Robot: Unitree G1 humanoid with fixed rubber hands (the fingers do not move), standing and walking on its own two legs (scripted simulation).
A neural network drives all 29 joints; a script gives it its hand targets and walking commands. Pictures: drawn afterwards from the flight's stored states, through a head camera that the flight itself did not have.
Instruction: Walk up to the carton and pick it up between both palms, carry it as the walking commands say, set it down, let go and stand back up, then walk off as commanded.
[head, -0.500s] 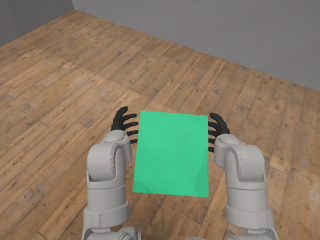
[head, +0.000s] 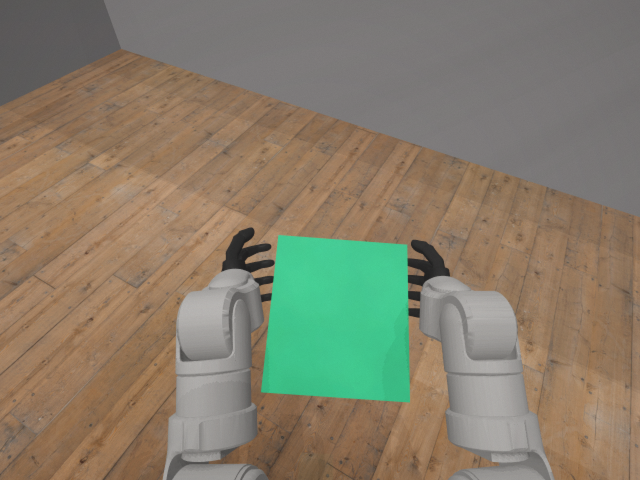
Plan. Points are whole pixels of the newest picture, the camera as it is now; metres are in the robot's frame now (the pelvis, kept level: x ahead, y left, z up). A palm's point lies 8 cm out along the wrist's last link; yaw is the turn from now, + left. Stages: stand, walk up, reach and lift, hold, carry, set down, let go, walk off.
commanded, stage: carry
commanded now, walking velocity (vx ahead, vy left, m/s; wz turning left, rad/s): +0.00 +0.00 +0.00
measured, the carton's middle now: (330, 329) +0.30 +0.00 -0.01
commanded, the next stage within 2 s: none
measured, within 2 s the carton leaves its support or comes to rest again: neither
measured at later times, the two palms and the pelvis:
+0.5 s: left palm (274, 290) +0.30 +0.07 +0.09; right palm (474, 312) +0.27 -0.16 +0.08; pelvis -0.01 -0.03 +0.01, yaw -2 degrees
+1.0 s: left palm (181, 375) +0.20 +0.15 +0.11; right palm (425, 380) +0.19 -0.08 +0.11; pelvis -0.09 +0.03 +0.01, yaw -2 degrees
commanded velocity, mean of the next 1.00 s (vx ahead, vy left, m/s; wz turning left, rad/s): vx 0.00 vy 0.00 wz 0.00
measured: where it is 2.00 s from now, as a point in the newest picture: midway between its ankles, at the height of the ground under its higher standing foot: outside the picture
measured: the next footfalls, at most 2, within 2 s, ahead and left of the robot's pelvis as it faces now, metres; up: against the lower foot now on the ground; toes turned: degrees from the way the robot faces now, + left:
right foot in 0.22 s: +0.13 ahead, -0.12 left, +0.00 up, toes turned -7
right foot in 1.48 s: -0.10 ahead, -0.08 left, +0.00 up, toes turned -7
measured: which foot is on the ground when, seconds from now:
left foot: down 0.00-1.00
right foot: down 0.00-0.10, up 0.12-0.20, down 0.22-1.00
